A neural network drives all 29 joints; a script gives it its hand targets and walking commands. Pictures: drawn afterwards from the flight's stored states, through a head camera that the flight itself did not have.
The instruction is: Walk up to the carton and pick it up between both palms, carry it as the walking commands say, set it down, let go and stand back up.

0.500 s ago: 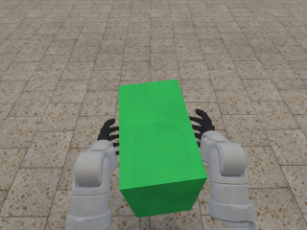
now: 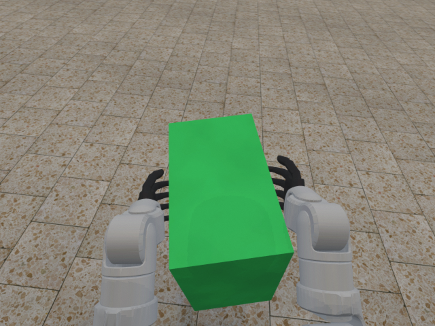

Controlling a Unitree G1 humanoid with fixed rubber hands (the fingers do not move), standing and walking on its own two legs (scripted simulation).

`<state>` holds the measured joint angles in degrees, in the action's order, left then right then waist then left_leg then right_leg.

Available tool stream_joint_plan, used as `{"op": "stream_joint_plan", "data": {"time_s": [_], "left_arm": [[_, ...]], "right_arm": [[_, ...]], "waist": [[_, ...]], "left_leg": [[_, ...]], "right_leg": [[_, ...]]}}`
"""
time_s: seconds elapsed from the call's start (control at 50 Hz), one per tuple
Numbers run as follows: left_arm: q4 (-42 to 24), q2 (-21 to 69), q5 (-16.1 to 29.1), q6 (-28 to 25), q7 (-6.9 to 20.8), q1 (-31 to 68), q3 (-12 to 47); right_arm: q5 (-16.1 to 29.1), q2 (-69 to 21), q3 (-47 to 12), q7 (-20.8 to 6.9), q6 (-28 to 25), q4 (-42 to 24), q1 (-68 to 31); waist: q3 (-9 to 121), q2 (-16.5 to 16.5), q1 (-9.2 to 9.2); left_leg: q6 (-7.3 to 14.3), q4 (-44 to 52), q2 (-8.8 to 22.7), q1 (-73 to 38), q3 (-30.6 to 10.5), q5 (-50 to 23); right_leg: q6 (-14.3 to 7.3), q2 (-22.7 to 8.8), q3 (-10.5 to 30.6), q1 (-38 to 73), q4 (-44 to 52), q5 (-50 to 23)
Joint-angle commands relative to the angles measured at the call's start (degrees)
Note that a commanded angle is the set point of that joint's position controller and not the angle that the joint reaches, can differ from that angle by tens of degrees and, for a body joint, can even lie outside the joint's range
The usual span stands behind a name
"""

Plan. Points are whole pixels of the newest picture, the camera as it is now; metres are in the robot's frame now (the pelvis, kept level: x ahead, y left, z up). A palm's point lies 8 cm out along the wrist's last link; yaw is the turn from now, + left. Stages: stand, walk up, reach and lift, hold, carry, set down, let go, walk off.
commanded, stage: carry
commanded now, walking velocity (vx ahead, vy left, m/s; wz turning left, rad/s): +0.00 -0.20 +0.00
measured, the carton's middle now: (222, 215) +0.31 +0.00 +0.03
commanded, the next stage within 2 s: none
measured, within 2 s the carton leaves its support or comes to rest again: neither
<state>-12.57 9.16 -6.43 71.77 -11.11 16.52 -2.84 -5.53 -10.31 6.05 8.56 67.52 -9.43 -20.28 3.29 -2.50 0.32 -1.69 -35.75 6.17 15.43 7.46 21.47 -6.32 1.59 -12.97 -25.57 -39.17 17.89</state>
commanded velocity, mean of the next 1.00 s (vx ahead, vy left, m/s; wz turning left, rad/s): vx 0.00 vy -0.17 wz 0.00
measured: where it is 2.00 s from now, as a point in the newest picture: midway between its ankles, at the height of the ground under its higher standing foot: outside the picture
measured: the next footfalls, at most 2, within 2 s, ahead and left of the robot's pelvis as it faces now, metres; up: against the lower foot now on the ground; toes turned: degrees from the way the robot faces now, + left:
right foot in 0.28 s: +0.04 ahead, -0.17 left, +0.00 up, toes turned -8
left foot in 0.82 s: -0.08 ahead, +0.00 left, +0.00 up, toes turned +11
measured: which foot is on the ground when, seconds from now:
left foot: down 0.00-0.28, up 0.30-0.80, down 0.82-1.00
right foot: up 0.00-0.26, down 0.28-0.82, up 0.84-1.00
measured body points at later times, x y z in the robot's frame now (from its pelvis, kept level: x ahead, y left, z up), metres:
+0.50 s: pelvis -0.04 -0.12 +0.01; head -0.02 -0.13 +0.46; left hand +0.27 -0.01 +0.08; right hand +0.27 -0.26 +0.09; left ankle -0.07 +0.02 -0.64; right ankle +0.00 -0.17 -0.72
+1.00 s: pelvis -0.09 -0.15 +0.01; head -0.09 -0.12 +0.46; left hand +0.20 -0.02 +0.08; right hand +0.23 -0.26 +0.11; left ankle -0.12 -0.01 -0.72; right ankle -0.07 -0.27 -0.68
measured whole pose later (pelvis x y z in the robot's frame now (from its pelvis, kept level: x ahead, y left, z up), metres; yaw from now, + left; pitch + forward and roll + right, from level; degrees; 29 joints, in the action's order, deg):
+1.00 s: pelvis -0.09 -0.15 +0.01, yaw +0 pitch +3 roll -2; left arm -12.6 9.1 -6.4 72.5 -11.0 16.6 -2.8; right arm -6.3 -10.4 6.1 8.1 68.2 -9.6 -20.8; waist 3.9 -1.9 -1.4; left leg -2.4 -31.6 9.7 16.2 7.3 17.9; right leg -4.9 -0.1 -5.4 -30.0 -51.8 18.9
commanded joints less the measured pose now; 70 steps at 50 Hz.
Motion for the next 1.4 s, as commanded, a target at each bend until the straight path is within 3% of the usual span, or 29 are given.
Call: {"op": "stream_joint_plan", "data": {"time_s": [0.0, 0.04, 0.1, 0.2, 0.22, 0.24, 0.26, 0.28, 0.3, 0.34, 0.54, 0.62, 0.74, 0.76, 0.78, 0.8, 0.82, 0.84, 0.88, 0.94, 1.0, 1.04, 1.06, 1.08, 1.1, 1.12, 1.18, 1.28, 1.38], "left_arm": [[-2.1, 59.2, 22.8, -2.7, 16.5, 29.9, 34.1], [-1.5, 60.3, 23.7, -2.7, 16.5, 27.7, 35.0], [-5.1, 59.9, 25.2, -2.9, 15.8, 30.2, 37.5], [-8.2, 59.3, 26.5, -2.9, 15.4, 31.2, 38.3], [-8.5, 59.1, 26.6, -2.9, 15.5, 31.8, 38.2], [-8.7, 58.3, 26.6, -2.9, 15.7, 31.5, 37.7], [-8.7, 57.2, 26.5, -3.0, 15.8, 31.0, 37.1], [-7.6, 57.7, 26.0, -3.2, 16.0, 29.2, 36.2], [-7.3, 58.1, 25.2, -3.8, 16.5, 28.1, 35.4], [-7.3, 58.6, 24.7, -4.0, 16.6, 28.4, 34.3], [-3.7, 57.3, 23.6, -3.0, 16.7, 26.4, 32.4], [-3.3, 57.5, 23.9, -2.7, 16.9, 27.6, 33.0], [-2.6, 56.5, 23.3, -2.2, 16.7, 29.3, 33.1], [-2.2, 56.4, 23.0, -2.0, 16.6, 29.0, 33.1], [-2.2, 56.5, 22.6, -1.9, 16.5, 29.1, 33.4], [-2.8, 56.6, 22.3, -1.7, 16.5, 29.5, 33.8], [-4.0, 56.7, 22.0, -1.6, 16.7, 29.0, 33.6], [-2.7, 57.2, 21.9, -1.8, 16.6, 28.6, 32.9], [-1.3, 59.1, 22.9, -2.1, 16.5, 30.3, 33.9], [-3.4, 59.8, 24.9, -2.4, 16.0, 29.9, 36.1], [-6.6, 59.2, 25.9, -2.4, 15.4, 32.4, 37.9], [-7.7, 59.0, 26.3, -2.5, 15.3, 32.5, 38.2], [-7.9, 58.8, 26.5, -2.5, 15.4, 33.0, 38.1], [-7.8, 58.1, 26.5, -2.6, 15.5, 32.5, 37.7], [-7.4, 57.4, 26.1, -2.8, 15.7, 31.2, 37.1], [-7.0, 58.0, 25.7, -3.0, 15.9, 29.8, 36.3], [-6.3, 58.9, 24.2, -3.6, 16.6, 28.4, 34.2], [-6.3, 57.8, 23.1, -3.5, 16.2, 27.5, 32.7], [-3.5, 57.4, 23.1, -2.8, 16.8, 27.7, 32.1]], "right_arm": [[21.6, -58.4, -36.1, -16.4, 1.4, 2.4, -17.9], [21.3, -57.2, -35.7, -16.2, 1.5, 0.8, -18.3], [21.0, -57.3, -35.3, -15.7, 1.3, -0.1, -18.0], [20.4, -58.0, -35.6, -15.1, 1.4, -0.7, -16.4], [20.4, -58.2, -36.2, -14.9, 1.3, -1.0, -16.0], [20.6, -58.1, -36.8, -14.6, 1.3, -2.0, -16.7], [21.0, -58.4, -37.7, -14.5, 1.3, -3.0, -17.6], [21.8, -58.8, -38.7, -14.6, 1.2, -2.9, -18.8], [22.8, -59.2, -39.8, -14.6, 1.0, -5.2, -20.8], [24.0, -61.0, -41.1, -14.4, 0.9, -6.1, -22.0], [23.6, -58.9, -39.4, -14.2, 1.7, -1.5, -21.2], [22.6, -58.7, -37.8, -14.4, 1.6, 1.0, -20.2], [21.8, -58.1, -36.3, -14.7, 2.1, 3.8, -20.6], [21.7, -57.9, -35.9, -14.9, 2.1, 4.6, -20.3], [21.6, -57.6, -35.0, -15.2, 2.1, 5.5, -19.4], [21.7, -57.3, -34.6, -15.5, 2.0, 6.0, -17.8], [21.8, -58.4, -35.4, -15.8, 2.1, 4.8, -15.8], [21.7, -59.1, -36.1, -16.2, 2.3, 4.5, -14.9], [21.7, -58.0, -35.6, -16.6, 2.0, 2.7, -18.4], [21.6, -57.3, -35.3, -15.9, 1.7, 0.3, -19.0], [20.6, -57.6, -34.6, -15.4, 1.8, 1.1, -16.3], [20.3, -57.6, -35.1, -15.1, 1.9, 0.8, -15.8], [20.3, -57.8, -35.6, -14.9, 1.8, 0.4, -15.4], [20.5, -57.8, -36.2, -14.6, 1.7, -0.4, -15.9], [21.0, -58.2, -37.2, -14.6, 1.7, -1.0, -17.3], [21.7, -58.7, -38.3, -14.7, 1.6, -1.1, -17.8], [23.4, -60.9, -41.0, -14.6, 1.4, -3.9, -20.0], [24.5, -60.4, -41.4, -14.7, 1.7, -3.3, -21.6], [23.2, -59.5, -40.0, -14.5, 2.3, -0.1, -21.3]], "waist": [[7.1, 7.5, 0.44], [10.1, 8.1, -0.22], [12.7, 16.1, 0.32], [17.5, 20.7, 0.61], [19.1, 16.8, 0.67], [22.1, 7.0, 0.73], [21.7, -10.4, 1.03], [21.0, -14.1, 0.61], [22.4, -13.8, -0.38], [20.6, -9.1, -0.53], [16.0, -6.8, -0.71], [15.5, -6.4, -0.63], [13.6, -7.1, 0.1], [13.9, -4.7, 0.73], [13.7, 3.5, 1.38], [12.0, 20.3, 1.82], [7.4, 21.3, 0.6], [5.8, 12.0, 0.52], [7.2, 6.2, 0.17], [12.5, 12.9, -0.3], [15.3, 19.7, 1.02], [17.8, 18.2, 0.65], [19.9, 14.2, 1.04], [22.6, 6.3, 1.18], [22.8, -7.4, 0.79], [22.5, -10.9, 0.49], [21.5, -8.9, -0.42], [19.4, -6.9, -0.86], [16.8, -8.2, -0.73]], "left_leg": [[12.7, 19.0, 22.5, -2.4, -18.6, -11.0], [8.2, 13.1, 16.5, -8.1, -9.3, -26.8], [6.4, 8.4, 13.7, -12.2, -5.5, -48.4], [2.7, 3.3, 13.2, -12.3, -2.4, -41.7], [0.8, -0.6, 11.3, -9.9, -1.2, -35.3], [-1.2, -7.2, 8.5, -0.7, -0.4, -16.8], [-3.3, -18.1, 2.1, 14.6, 2.6, 14.4], [-2.5, -27.3, 1.2, 19.1, -0.8, 21.7], [-1.8, -31.8, -0.7, 19.1, -3.2, 19.1], [-1.6, -34.6, 0.3, 20.6, -3.1, 13.1], [0.2, -24.9, -1.6, 16.6, -1.2, 8.2], [1.1, -19.6, -2.6, 11.5, 0.6, 6.9], [2.5, -2.1, -4.2, -1.6, 4.9, 2.4], [3.1, 6.1, -2.6, -6.7, 4.5, -1.1], [4.7, 13.3, 3.8, -12.5, -2.6, -1.9], [10.0, 21.4, 20.7, -14.0, -24.4, 0.2], [15.6, 24.4, 30.8, -5.5, -33.4, -2.1], [15.2, 22.7, 27.5, -2.0, -25.4, -0.8], [10.6, 18.1, 19.5, -2.9, -14.6, -11.4], [5.8, 9.2, 11.3, -9.8, -4.1, -37.9], [4.5, 6.3, 10.6, -12.9, -2.9, -42.9], [2.4, 2.5, 9.4, -13.0, -1.0, -37.0], [0.3, -0.6, 7.8, -10.4, 0.0, -30.9], [-1.7, -4.6, 5.3, -2.2, 0.1, -15.5], [-3.3, -12.3, 1.3, 10.6, 1.7, 7.6], [-2.6, -18.8, 0.3, 14.3, -0.5, 16.9], [-1.5, -21.5, -0.1, 16.6, -3.5, 11.9], [-0.7, -18.7, -1.8, 14.6, -3.7, 10.1], [0.4, -11.2, -2.9, 8.6, -2.1, 5.6]], "right_leg": [[5.9, -4.6, 16.0, -12.1, -25.2, 4.5], [7.0, -4.3, 12.9, -11.7, -17.9, 2.2], [7.7, -1.7, 8.1, -8.4, -9.3, 4.8], [7.4, -0.1, 4.7, 4.4, 14.2, -1.7], [6.7, -1.8, 6.4, 11.0, 21.8, -8.0], [5.5, -9.2, 14.5, 21.3, 20.7, -24.2], [1.4, -19.9, 26.7, 30.1, 15.5, -52.6], [-2.2, -20.8, 24.2, 30.4, 12.1, -58.5], [-4.5, -18.6, 19.4, 29.8, 12.5, -52.8], [-3.5, -15.6, 14.8, 28.9, 13.3, -44.0], [-7.8, -15.9, 19.4, 20.0, 17.2, -28.2], [-6.7, -15.1, 18.4, 15.2, 18.9, -21.7], [-1.7, -11.9, 13.2, 6.9, 21.7, -6.1], [0.2, -10.5, 11.1, 3.7, 19.8, -2.2], [2.5, -8.0, 8.3, -3.1, 13.6, 3.1], [6.2, -3.2, 5.2, -13.8, -2.9, 9.2], [7.5, -3.2, 12.1, -16.3, -17.5, 11.4], [6.3, -4.3, 16.6, -13.9, -23.4, 8.3], [6.3, -4.0, 15.5, -12.2, -24.7, 1.4], [6.7, -2.0, 8.8, -7.2, -9.2, 2.1], [7.3, 0.1, 5.6, -2.6, 1.0, 3.5], [7.3, -0.5, 4.6, 4.5, 16.1, -5.6], [6.7, -3.3, 7.4, 11.3, 19.9, -13.9], [5.3, -10.1, 15.3, 20.4, 17.4, -32.8], [2.0, -18.7, 25.1, 28.9, 14.2, -53.2], [-0.9, -20.7, 24.5, 30.3, 13.1, -57.1], [-1.9, -17.9, 18.2, 30.7, 13.0, -47.6], [-4.3, -18.9, 20.4, 25.3, 15.5, -35.7], [-3.9, -17.3, 18.8, 18.2, 17.6, -26.9]]}}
